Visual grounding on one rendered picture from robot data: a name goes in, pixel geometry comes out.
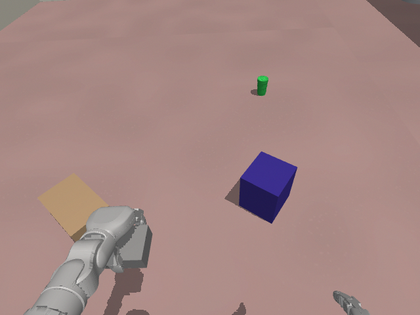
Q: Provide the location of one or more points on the right robot hand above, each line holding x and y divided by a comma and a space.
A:
349, 304

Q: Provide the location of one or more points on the left robot arm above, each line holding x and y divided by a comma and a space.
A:
77, 278

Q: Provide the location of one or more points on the left robot hand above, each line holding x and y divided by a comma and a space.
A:
116, 220

